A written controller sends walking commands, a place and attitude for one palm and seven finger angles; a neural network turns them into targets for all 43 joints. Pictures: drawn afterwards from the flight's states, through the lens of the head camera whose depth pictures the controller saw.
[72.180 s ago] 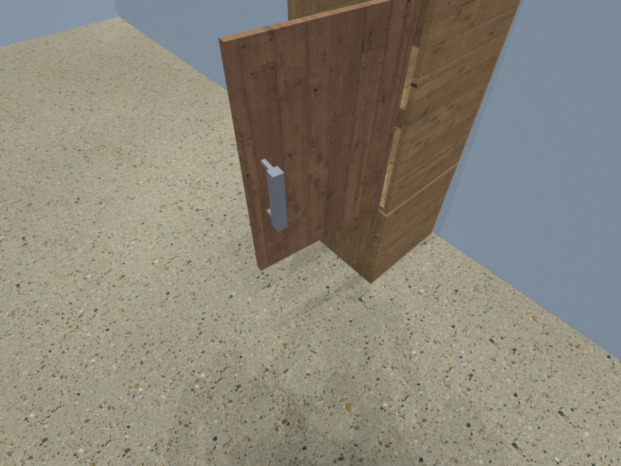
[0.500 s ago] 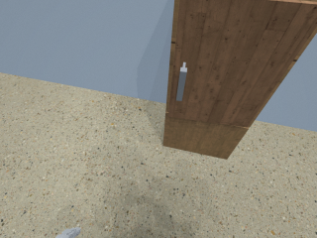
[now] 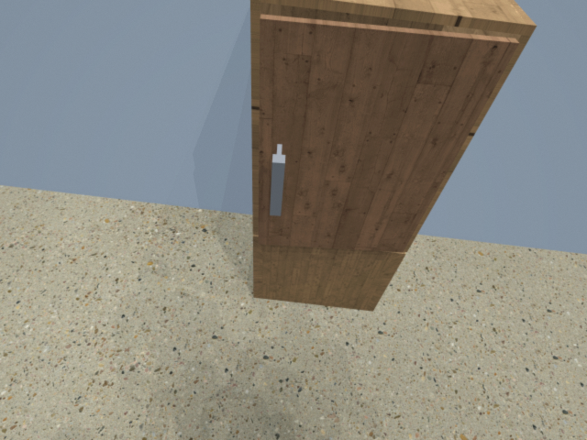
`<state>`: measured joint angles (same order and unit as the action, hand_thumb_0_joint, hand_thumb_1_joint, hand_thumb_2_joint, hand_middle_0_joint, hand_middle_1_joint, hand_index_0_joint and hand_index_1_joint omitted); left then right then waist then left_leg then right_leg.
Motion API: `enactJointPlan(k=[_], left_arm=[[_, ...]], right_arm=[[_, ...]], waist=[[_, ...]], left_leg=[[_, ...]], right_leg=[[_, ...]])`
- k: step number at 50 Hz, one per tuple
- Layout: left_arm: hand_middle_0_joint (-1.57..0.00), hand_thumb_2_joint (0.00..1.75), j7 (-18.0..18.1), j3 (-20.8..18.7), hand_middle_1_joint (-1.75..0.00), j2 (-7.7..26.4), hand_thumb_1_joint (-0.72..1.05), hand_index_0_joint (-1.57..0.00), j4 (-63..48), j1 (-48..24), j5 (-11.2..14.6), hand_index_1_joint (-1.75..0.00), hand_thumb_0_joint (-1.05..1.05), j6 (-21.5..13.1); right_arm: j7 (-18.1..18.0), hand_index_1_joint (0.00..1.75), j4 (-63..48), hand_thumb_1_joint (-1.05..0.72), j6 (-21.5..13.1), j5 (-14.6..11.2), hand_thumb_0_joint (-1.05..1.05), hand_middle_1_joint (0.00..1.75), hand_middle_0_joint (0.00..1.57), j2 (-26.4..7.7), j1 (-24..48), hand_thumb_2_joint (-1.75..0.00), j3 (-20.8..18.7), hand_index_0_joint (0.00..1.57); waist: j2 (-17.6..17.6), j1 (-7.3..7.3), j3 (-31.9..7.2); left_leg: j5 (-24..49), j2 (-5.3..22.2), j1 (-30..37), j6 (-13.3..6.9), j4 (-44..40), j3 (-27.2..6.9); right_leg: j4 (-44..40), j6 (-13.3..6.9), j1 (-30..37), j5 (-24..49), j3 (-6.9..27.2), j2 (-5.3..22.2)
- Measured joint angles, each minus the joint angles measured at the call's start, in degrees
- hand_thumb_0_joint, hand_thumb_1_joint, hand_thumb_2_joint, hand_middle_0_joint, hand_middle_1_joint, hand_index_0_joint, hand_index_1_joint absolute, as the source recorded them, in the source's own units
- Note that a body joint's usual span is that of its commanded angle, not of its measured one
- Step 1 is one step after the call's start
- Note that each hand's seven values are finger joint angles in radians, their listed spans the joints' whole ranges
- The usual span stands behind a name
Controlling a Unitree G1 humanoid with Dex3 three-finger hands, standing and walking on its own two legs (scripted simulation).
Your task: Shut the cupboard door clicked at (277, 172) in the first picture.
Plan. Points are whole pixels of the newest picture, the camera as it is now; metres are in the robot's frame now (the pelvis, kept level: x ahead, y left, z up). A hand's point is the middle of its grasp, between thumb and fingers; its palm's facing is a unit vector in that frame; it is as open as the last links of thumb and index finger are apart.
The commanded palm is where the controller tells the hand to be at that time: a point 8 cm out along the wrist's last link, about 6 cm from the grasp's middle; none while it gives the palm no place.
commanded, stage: take the last steps up to it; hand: left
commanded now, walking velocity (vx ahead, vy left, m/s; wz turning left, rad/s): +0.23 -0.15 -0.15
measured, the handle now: (277, 180) +0.63 +0.05 -0.07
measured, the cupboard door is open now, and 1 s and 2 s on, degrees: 4 4 4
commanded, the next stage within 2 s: come to a stop and stand still in 0.26 s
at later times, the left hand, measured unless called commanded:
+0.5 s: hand (248, 398) +0.22 +0.07 -0.17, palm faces -0.04 -0.98 -0.19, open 7.3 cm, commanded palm none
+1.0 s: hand (267, 411) +0.19 +0.04 -0.15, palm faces +0.00 -0.95 -0.31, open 7.4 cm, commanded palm none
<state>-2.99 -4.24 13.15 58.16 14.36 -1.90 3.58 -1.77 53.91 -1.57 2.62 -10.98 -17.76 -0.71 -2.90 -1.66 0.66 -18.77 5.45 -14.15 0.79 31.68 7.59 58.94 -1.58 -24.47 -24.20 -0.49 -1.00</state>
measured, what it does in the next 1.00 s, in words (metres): steps to the right: right foot, then left foot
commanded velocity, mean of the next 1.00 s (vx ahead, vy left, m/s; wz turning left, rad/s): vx -0.04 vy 0.05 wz -0.01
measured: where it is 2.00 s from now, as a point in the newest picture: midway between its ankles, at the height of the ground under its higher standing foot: outside the picture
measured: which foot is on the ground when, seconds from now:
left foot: down 0.00-0.26, up 0.28-0.52, down 0.54-0.84, up 0.86-1.00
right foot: up 0.00-0.24, down 0.26-1.00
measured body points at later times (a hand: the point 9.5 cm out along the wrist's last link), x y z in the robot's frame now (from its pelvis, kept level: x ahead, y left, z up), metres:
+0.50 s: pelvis +0.15 -0.11 +0.00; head +0.19 -0.11 +0.45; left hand +0.22 +0.12 -0.15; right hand +0.19 -0.36 -0.15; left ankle +0.16 +0.00 -0.71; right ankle +0.14 -0.20 -0.73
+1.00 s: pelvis +0.16 -0.16 +0.01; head +0.19 -0.20 +0.45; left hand +0.19 +0.09 -0.12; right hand +0.23 -0.43 -0.16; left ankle +0.12 -0.01 -0.65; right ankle +0.14 -0.25 -0.73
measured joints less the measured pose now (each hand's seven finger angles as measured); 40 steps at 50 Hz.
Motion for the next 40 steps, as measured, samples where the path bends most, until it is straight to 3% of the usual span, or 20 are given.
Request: enactJointPlan(k=[4,8,11,13,14,16,19,21,24,27,29,32,36,38,40], left_arm=[[-0.20,0.90,-0.7,-0.4,-0.30,0.5,0.91,-0.20,-1.1,-2.1,0.2,-0.30,0.01,-0.2],[-0.20,0.90,-0.9,-0.1,-0.30,0.6,0.91,-0.20,-2.1,-4.8,0.5,-0.30,0.01,-0.7],[-0.20,0.90,-1.1,0.1,-0.30,0.7,0.91,-0.20,-2.3,-6.4,0.5,-0.30,0.01,-1.4],[-0.20,0.90,-1.1,0.3,-0.30,1.0,0.91,-0.20,-2.7,-6.8,0.5,-0.30,0.01,-2.6],[-0.20,0.90,-0.7,0.3,-0.30,0.5,0.91,-0.20,-2.5,-7.3,0.4,-0.30,0.01,-3.6],[-0.20,0.90,0.3,0.7,-0.30,-0.8,0.91,-0.20,-2.3,-7.8,0.6,-0.30,0.00,-4.9],[-0.20,0.90,1.9,1.5,-0.30,-2.5,0.91,-0.20,-1.5,-6.8,0.8,-0.30,0.00,-4.8],[-0.20,0.90,2.6,2.0,-0.30,-3.3,0.91,-0.20,-0.6,-5.7,0.7,-0.30,0.00,-4.8],[-0.20,0.90,3.7,2.2,-0.30,-3.6,0.92,-0.20,0.7,-4.4,0.7,-0.30,0.00,-4.7],[-0.20,0.90,4.1,2.7,-0.30,-3.8,0.93,-0.20,1.9,-3.2,1.2,-0.30,0.00,-4.3],[-0.20,0.90,4.5,2.7,-0.30,-3.5,0.92,-0.20,2.3,-2.7,1.5,-0.30,0.00,-3.3],[-0.20,0.90,4.8,2.7,-0.30,-3.1,0.92,-0.20,1.4,-2.9,1.5,-0.30,0.00,-1.9],[-0.20,0.90,4.7,2.0,-0.30,-2.9,0.91,-0.20,-0.4,-4.0,1.6,-0.30,0.00,-0.8],[-0.20,0.90,4.7,1.7,-0.30,-2.7,0.91,-0.20,-1.3,-4.2,1.5,-0.30,0.00,-0.8],[-0.20,0.90,4.5,1.5,-0.30,-2.3,0.91,-0.20,-2.2,-3.9,1.3,-0.30,0.00,-1.0]], right_arm=[[-0.2,0.29,1.8,-0.90,-0.2,0.0,0.00,0.30,0.20,0.1,-2.6,-0.90,0.2,0.20],[0.3,0.30,3.7,-0.90,0.2,0.0,0.00,0.30,0.20,-0.3,-4.0,-0.90,-0.5,0.20],[0.6,0.30,5.0,-0.90,0.9,-0.1,0.00,0.30,0.20,-0.8,-4.6,-0.90,-1.2,0.20],[0.9,0.30,5.7,-0.90,1.3,-0.5,0.00,0.30,0.20,-1.2,-5.5,-0.90,-1.6,0.20],[0.9,0.30,6.5,-0.90,1.8,-0.9,0.00,0.30,0.20,-1.7,-4.9,-0.90,-1.8,0.20],[0.7,0.29,7.3,-0.90,2.9,-1.6,0.00,0.30,0.20,-2.6,-2.5,-0.90,-2.0,0.20],[0.4,0.29,6.4,-0.90,2.8,-1.6,0.01,0.30,0.20,-2.9,0.7,-0.90,-2.1,0.20],[0.5,0.29,5.1,-0.90,2.6,-1.4,0.01,0.30,0.20,-2.6,2.7,-0.90,-1.8,0.20],[0.4,0.29,3.4,-0.91,2.0,-1.6,0.00,0.30,0.20,-1.5,5.6,-0.90,-1.0,0.20],[0.6,0.29,2.4,-0.91,1.7,-1.9,0.00,0.30,0.19,-0.3,7.9,-0.90,-0.2,0.20],[0.6,0.29,2.3,-0.91,1.8,-1.8,0.00,0.30,0.20,0.9,8.8,-0.90,0.2,0.20],[0.3,0.29,1.2,-0.90,2.4,-1.8,0.00,0.30,0.20,2.2,10.1,-0.90,0.6,0.20],[-0.1,0.29,-0.4,-0.90,3.4,-1.3,0.00,0.30,0.20,1.9,12.3,-0.90,0.3,0.20],[-0.1,0.29,-0.8,-0.90,3.8,-1.1,0.00,0.30,0.20,1.4,13.0,-0.90,-0.2,0.20],[0.1,0.29,-0.9,-0.90,4.2,-1.2,0.00,0.30,0.20,0.6,13.1,-0.90,-0.7,0.20]], waist=[[0.9,0.20,1.0],[2.1,-0.33,2.4],[3.0,-1.24,3.2],[3.0,-1.42,3.2],[3.9,-1.00,3.7],[5.1,-0.72,4.9],[5.3,-0.59,4.9],[5.0,-0.48,4.1],[4.3,0.41,3.2],[4.4,1.48,2.7],[3.3,2.06,2.2],[1.4,3.15,2.4],[2.5,3.61,4.3],[3.7,3.62,5.0],[4.6,3.70,5.2]], left_leg=[[1.6,2.1,5.0,1.6,-6.2,0.8],[0.8,4.2,8.1,3.7,-8.3,1.9],[-2.0,5.9,9.3,5.7,-6.3,2.5],[-5.6,7.0,8.5,6.1,-1.0,2.2],[-8.7,7.4,6.4,4.8,5.4,0.5],[-13.4,5.1,-0.1,2.5,21.3,-4.2],[-11.5,1.8,-7.8,1.2,32.7,-4.7],[-9.2,0.4,-10.6,1.2,30.6,-3.5],[-5.2,-1.4,-10.9,1.5,19.5,-2.6],[7.3,-2.4,-6.9,1.0,4.3,-3.1],[5.9,-2.9,-4.5,-1.4,2.4,-3.0],[3.1,-4.3,-2.9,-2.7,0.7,-2.3],[4.9,-4.4,-2.4,-2.4,-1.5,-2.5],[5.5,-3.8,-2.5,-1.8,-1.9,-2.8],[5.5,-3.2,-2.8,-0.9,-1.3,-3.1]], right_leg=[[0.6,1.6,-5.1,5.5,-0.9,3.0],[-10.5,2.1,-5.6,9.1,-2.1,5.0],[-19.4,1.8,-2.9,10.8,-3.6,4.7],[-25.7,0.7,1.1,11.9,-4.3,4.0],[-24.1,0.5,0.7,10.9,-4.5,3.3],[-22.3,0.2,1.3,9.1,-5.0,2.4],[-26.3,-0.1,5.3,9.5,-5.8,1.9],[-29.3,-0.5,7.7,9.9,-6.4,1.6],[-31.9,-0.8,10.4,9.9,-6.7,0.7],[-30.9,-0.7,12.2,7.9,-6.7,-0.5],[-29.0,-0.4,12.7,5.7,-6.5,-0.2],[-25.2,0.7,11.8,4.1,-5.1,1.1],[-13.4,1.5,7.2,-5.0,-1.2,0.8],[-12.5,1.7,6.4,-4.9,-0.4,0.6],[-17.2,1.8,7.5,0.1,-0.4,1.0]])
